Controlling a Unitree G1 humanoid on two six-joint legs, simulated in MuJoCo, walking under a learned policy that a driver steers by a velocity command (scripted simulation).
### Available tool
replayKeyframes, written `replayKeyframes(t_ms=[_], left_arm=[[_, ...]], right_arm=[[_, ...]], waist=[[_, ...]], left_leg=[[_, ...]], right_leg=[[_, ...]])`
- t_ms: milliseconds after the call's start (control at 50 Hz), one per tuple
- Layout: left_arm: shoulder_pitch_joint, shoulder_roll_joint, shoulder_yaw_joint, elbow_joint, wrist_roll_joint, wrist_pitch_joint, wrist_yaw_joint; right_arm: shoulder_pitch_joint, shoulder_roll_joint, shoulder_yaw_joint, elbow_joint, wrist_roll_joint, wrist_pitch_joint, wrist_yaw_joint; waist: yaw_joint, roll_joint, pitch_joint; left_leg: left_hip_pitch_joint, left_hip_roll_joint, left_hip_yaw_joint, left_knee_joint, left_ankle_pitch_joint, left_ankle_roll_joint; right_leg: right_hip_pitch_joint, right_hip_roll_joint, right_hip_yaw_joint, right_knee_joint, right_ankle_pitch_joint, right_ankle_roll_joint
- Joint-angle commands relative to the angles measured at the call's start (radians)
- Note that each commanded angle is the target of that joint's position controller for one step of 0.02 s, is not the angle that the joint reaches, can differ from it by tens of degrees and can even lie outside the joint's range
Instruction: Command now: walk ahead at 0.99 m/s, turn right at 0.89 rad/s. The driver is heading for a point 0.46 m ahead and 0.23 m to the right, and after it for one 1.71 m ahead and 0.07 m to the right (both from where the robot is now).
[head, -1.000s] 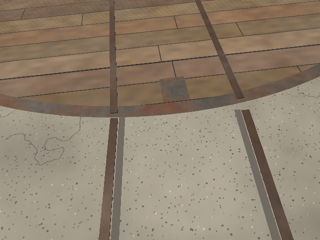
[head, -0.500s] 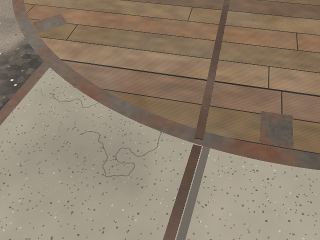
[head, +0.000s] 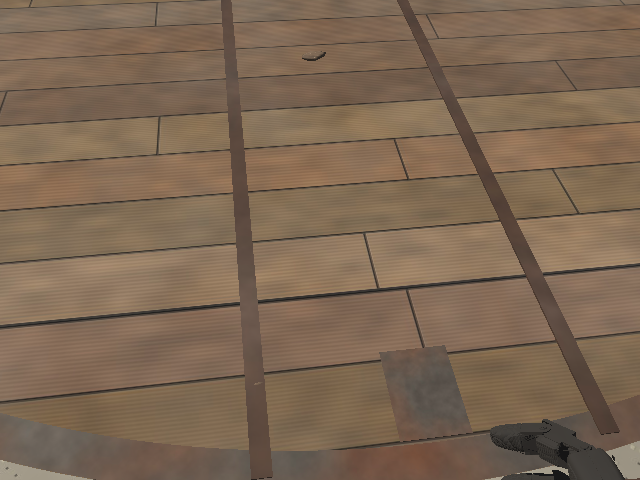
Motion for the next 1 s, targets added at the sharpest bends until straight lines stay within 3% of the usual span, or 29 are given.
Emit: replayKeyframes(t_ms=[20,60,120,160,180,200,220,240,260,280,320,360,440,480,520,560,600,620,640,660,680,700,720,740,800,880,940,960,1000], left_arm=[[-0.131,0.172,0.046,-0.121,-0.01,-0.055,0.0],[-0.101,0.18,0.057,-0.118,-0.023,-0.056,-0.015],[-0.069,0.198,0.073,-0.12,-0.019,-0.048,-0.017],[-0.096,0.238,0.082,-0.131,-0.007,-0.046,-0.015],[-0.158,0.252,0.084,-0.145,-0.006,-0.052,-0.018],[-0.204,0.154,0.056,-0.183,-0.007,-0.066,-0.015],[-0.124,-0.006,0.011,-0.25,-0.05,-0.067,-0.017],[-0.136,0.06,0.002,-0.247,-0.03,-0.049,-0.008],[-0.216,0.114,0.013,-0.237,-0.006,-0.032,-0.011],[-0.263,0.118,0.015,-0.241,0.006,-0.024,-0.025],[-0.323,0.078,0.006,-0.277,0.022,0.0,-0.057],[-0.372,0.036,-0.011,-0.318,0.019,0.023,-0.071],[-0.481,0.038,-0.034,-0.402,0.016,0.034,-0.085],[-0.566,0.051,-0.04,-0.421,0.016,0.035,-0.096],[-0.611,0.003,-0.066,-0.43,0.017,0.018,-0.106],[-0.577,0.028,-0.063,-0.396,0.027,0.008,-0.091],[-0.317,0.113,-0.029,-0.31,0.038,0.003,-0.062],[-0.114,0.153,-0.004,-0.242,0.04,-0.001,-0.041],[-0.058,0.241,0.024,-0.212,0.056,0.0,-0.016],[-0.085,0.295,0.036,-0.249,0.062,-0.007,-0.008],[-0.077,0.246,0.042,-0.237,0.037,-0.007,0.0],[-0.132,0.205,0.03,-0.198,0.033,-0.022,0.005],[-0.174,0.142,0.019,-0.183,0.03,-0.038,0.0],[-0.213,0.108,0.01,-0.179,0.028,-0.052,0.001],[-0.214,0.044,-0.006,-0.142,-0.001,-0.089,-0.005],[-0.2,0.023,-0.012,-0.11,0.0,-0.115,-0.012],[-0.169,0.061,-0.011,-0.095,-0.011,-0.122,0.004],[-0.172,0.08,-0.012,-0.097,-0.011,-0.124,0.011],[-0.146,0.142,-0.001,-0.098,-0.011,-0.109,0.031]], right_arm=[[-0.049,-0.135,-0.025,-0.077,0.027,0.017,0.008],[-0.101,-0.114,-0.02,-0.095,0.052,0.015,0.007],[-0.095,-0.154,-0.037,-0.098,0.053,0.004,-0.002],[0.075,-0.229,-0.074,-0.05,0.053,-0.009,-0.02],[0.276,-0.272,-0.097,-0.004,0.048,-0.016,-0.032],[0.52,-0.352,-0.132,0.035,0.023,-0.02,-0.053],[0.475,-0.434,-0.148,0.031,-0.018,-0.013,-0.051],[0.346,-0.377,-0.154,0.021,0.0,-0.002,-0.045],[0.266,-0.266,-0.133,0.003,0.011,0.004,-0.039],[0.257,-0.216,-0.122,0.023,0.015,0.006,-0.033],[0.33,-0.167,-0.108,0.096,0.019,-0.003,-0.031],[0.378,-0.129,-0.1,0.149,0.04,-0.023,-0.015],[0.34,-0.159,-0.105,0.173,0.042,-0.053,-0.007],[0.364,-0.174,-0.107,0.195,0.04,-0.055,-0.012],[0.45,-0.192,-0.102,0.228,0.03,-0.053,-0.015],[0.484,-0.261,-0.112,0.257,0.039,-0.042,-0.024],[0.459,-0.334,-0.12,0.264,0.045,-0.015,-0.039],[0.422,-0.341,-0.119,0.258,0.056,-0.004,-0.039],[0.465,-0.232,-0.101,0.239,0.051,-0.001,-0.023],[0.584,-0.136,-0.082,0.185,0.103,-0.007,-0.013],[0.381,-0.248,-0.111,0.15,0.096,-0.01,-0.023],[0.348,-0.206,-0.106,0.135,0.1,-0.012,-0.018],[0.357,-0.174,-0.099,0.16,0.088,-0.004,-0.011],[0.386,-0.15,-0.097,0.189,0.076,0.017,-0.001],[0.392,-0.106,-0.101,0.209,0.053,0.069,0.025],[0.169,-0.081,-0.094,0.129,0.06,0.066,0.042],[0.072,-0.084,-0.084,0.092,0.062,0.053,0.065],[0.086,-0.088,-0.085,0.104,0.068,0.055,0.069],[0.114,-0.122,-0.089,0.101,0.055,0.052,0.072]], waist=[[-0.061,0.038,0.132],[0.001,-0.006,0.084],[0.028,-0.056,0.021],[-0.063,-0.049,-0.106],[-0.191,-0.029,-0.207],[-0.289,0.073,-0.344],[-0.17,0.394,-0.407],[-0.124,0.353,-0.311],[-0.132,0.186,-0.184],[-0.128,0.084,-0.108],[-0.11,0.105,-0.042],[-0.092,0.112,-0.009],[-0.043,0.091,0.06],[-0.059,0.043,0.116],[-0.076,0.031,0.153],[-0.04,0.077,0.111],[0.111,0.124,-0.045],[0.217,0.12,-0.13],[0.157,-0.015,-0.245],[0.05,-0.186,-0.449],[0.119,0.01,-0.368],[0.049,-0.019,-0.149],[-0.002,0.035,-0.035],[-0.048,0.032,0.007],[-0.109,-0.03,0.072],[-0.092,-0.061,0.139],[-0.082,-0.02,0.135],[-0.088,-0.014,0.096],[-0.122,-0.069,0.066]], left_leg=[[0.171,0.009,0.119,-0.358,0.195,-0.034],[0.243,-0.033,0.152,-0.524,0.354,-0.022],[0.284,-0.082,0.14,-0.669,0.345,0.001],[0.473,-0.132,0.137,-0.695,0.191,0.023],[0.697,-0.1,0.13,-0.672,0.131,0.037],[0.937,0.099,-0.065,-0.674,-0.217,0.063],[1.075,0.37,-0.631,-0.92,-0.532,0.131],[0.969,0.363,-0.76,-0.989,-0.676,0.175],[0.846,0.307,-0.543,-0.96,-0.578,0.164],[0.741,0.254,-0.354,-0.946,-0.349,0.15],[0.649,0.187,-0.125,-0.951,-0.074,0.117],[0.632,0.175,0.0,-0.963,0.121,0.097],[0.54,0.154,0.228,-1.039,0.406,0.085],[0.54,0.111,0.327,-1.087,0.452,0.073],[0.515,0.112,0.373,-1.1,0.736,0.068],[0.589,0.138,0.374,-1.045,1.166,0.096],[0.609,0.176,0.355,-0.687,1.382,0.135],[0.505,0.152,0.355,-0.398,1.278,0.144],[0.279,0.031,0.313,0.014,0.377,0.141],[-0.023,-0.102,0.149,0.388,-0.225,0.132],[-0.099,-0.08,0.059,0.382,-0.064,0.146],[-0.135,-0.044,0.084,0.305,0.004,0.142],[-0.094,0.002,0.087,0.214,0.03,0.138],[-0.025,0.022,0.078,0.171,0.044,0.131],[0.001,0.057,0.073,0.083,0.069,0.111],[-0.079,0.039,0.159,-0.129,0.305,0.123],[0.023,-0.01,0.266,-0.383,0.454,0.163],[0.082,-0.063,0.305,-0.42,0.488,0.177],[0.135,-0.13,0.359,-0.482,0.425,0.21]], right_leg=[[-0.341,-0.211,0.332,-0.357,0.078,-0.13],[-0.252,-0.197,0.312,-0.326,0.217,-0.08],[-0.048,-0.228,0.349,-0.209,0.391,-0.027],[0.036,-0.222,0.346,0.034,0.628,0.019],[-0.045,-0.186,0.311,0.274,0.625,0.045],[-0.206,-0.139,0.24,0.614,0.363,0.051],[-0.513,-0.053,0.133,0.876,-0.251,0.082],[-0.647,-0.148,0.089,0.968,-0.138,0.066],[-0.664,-0.212,0.053,0.947,-0.038,0.069],[-0.637,-0.247,0.04,0.896,0.01,0.079],[-0.622,-0.294,0.041,0.862,0.023,0.092],[-0.669,-0.318,0.029,0.865,0.046,0.093],[-0.655,-0.328,-0.022,0.723,0.206,0.096],[-0.616,-0.308,-0.105,0.546,0.258,0.082],[-0.468,-0.26,-0.157,0.351,0.261,0.044],[-0.297,-0.162,-0.199,0.274,0.21,0.014],[0.016,-0.105,-0.155,0.21,0.085,-0.017],[0.267,-0.138,-0.09,0.083,0.121,-0.042],[0.512,-0.365,0.14,0.114,-0.069,-0.052],[0.728,-0.701,0.682,-0.002,-0.123,-0.144],[0.58,-0.626,0.635,-0.13,-0.124,-0.093],[0.398,-0.598,0.481,-0.172,-0.067,-0.075],[0.228,-0.554,0.366,-0.218,-0.003,-0.047],[0.113,-0.505,0.253,-0.259,0.017,-0.011],[-0.018,-0.466,0.08,-0.359,0.073,0.029],[-0.027,-0.368,-0.19,-0.406,0.35,0.089],[0.029,-0.365,-0.292,-0.43,0.578,0.128],[0.085,-0.361,-0.321,-0.403,0.794,0.147],[0.222,-0.411,-0.331,-0.247,1.224,0.176]])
